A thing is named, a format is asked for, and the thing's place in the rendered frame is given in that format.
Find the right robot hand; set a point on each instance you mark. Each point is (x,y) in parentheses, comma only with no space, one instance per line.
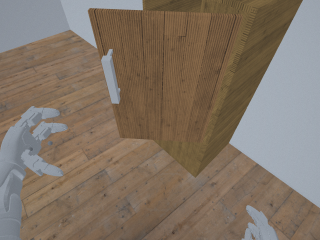
(262,230)

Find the left robot hand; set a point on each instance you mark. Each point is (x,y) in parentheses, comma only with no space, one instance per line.
(18,139)

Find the left robot forearm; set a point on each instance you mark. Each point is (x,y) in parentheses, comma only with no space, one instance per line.
(11,183)

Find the handle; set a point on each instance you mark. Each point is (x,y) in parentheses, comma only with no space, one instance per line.
(110,76)

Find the cupboard door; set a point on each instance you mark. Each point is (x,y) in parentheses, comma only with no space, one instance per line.
(169,66)

